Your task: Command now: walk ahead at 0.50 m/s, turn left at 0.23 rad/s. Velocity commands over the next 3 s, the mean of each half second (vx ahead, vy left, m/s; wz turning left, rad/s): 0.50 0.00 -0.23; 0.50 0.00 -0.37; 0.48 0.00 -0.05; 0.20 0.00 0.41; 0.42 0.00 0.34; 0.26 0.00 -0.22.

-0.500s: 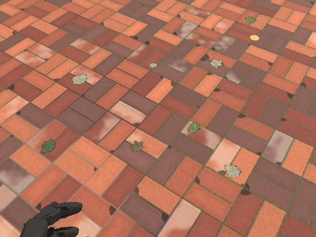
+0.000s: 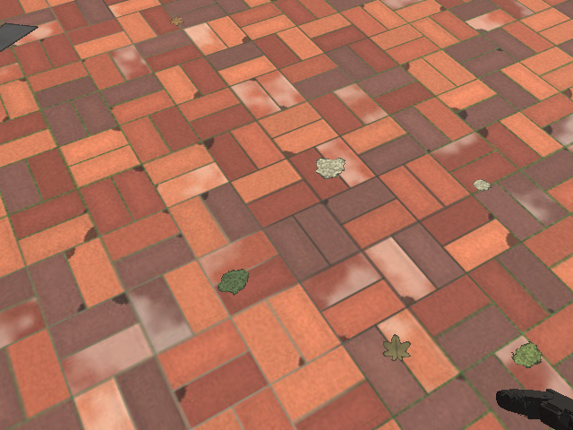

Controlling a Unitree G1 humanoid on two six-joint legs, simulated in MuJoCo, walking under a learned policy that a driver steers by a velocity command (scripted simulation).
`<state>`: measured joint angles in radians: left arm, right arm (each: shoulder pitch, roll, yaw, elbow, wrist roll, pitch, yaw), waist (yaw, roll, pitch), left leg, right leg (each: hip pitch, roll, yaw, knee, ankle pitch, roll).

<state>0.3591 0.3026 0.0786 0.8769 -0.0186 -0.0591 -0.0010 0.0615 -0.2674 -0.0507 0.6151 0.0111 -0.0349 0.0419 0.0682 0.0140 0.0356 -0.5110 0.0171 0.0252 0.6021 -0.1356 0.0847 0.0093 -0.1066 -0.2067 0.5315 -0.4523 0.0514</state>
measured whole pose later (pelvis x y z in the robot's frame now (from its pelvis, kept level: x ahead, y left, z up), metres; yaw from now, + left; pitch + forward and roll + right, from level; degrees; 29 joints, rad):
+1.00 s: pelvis +0.56 -0.09 +0.01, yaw -23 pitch +2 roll -1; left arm 0.35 0.28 0.06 0.78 -0.02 -0.05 0.00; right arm 0.06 -0.27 -0.04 0.71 0.00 -0.10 0.03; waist 0.08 0.03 0.01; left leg -0.53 0.03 -0.02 0.50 0.01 0.01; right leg -0.02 0.09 0.12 0.37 -0.38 -0.06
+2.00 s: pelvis +0.92 -0.22 +0.01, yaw -7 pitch +1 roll -3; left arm 0.12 0.30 0.08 0.82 -0.01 -0.01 0.01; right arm 0.23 -0.30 -0.08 0.74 0.02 0.04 0.00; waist -0.01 -0.02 -0.01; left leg -0.32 0.05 0.05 0.61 -0.34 0.06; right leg -0.30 -0.11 -0.23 0.59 -0.34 0.01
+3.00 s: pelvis +1.36 -0.24 +0.01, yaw -8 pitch +2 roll -1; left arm 0.24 0.32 0.07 0.87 -0.02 -0.01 0.02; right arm 0.05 -0.26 -0.04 0.67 -0.02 -0.05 -0.02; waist 0.07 -0.01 0.05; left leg -0.44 0.00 -0.02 0.51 -0.10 0.02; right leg -0.33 0.08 0.10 0.93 -0.57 0.01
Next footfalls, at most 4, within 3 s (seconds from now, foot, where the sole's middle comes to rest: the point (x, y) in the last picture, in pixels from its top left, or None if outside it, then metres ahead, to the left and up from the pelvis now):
0.54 right None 0.44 -0.15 -0.75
1.04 left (333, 299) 0.78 -0.04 -0.75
1.54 right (456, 252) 0.95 -0.38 -0.75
1.98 left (362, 237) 0.98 -0.12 -0.75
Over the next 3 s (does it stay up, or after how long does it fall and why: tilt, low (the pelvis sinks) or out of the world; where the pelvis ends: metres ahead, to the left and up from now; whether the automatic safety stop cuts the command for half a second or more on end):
stays up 1.36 -0.24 0.01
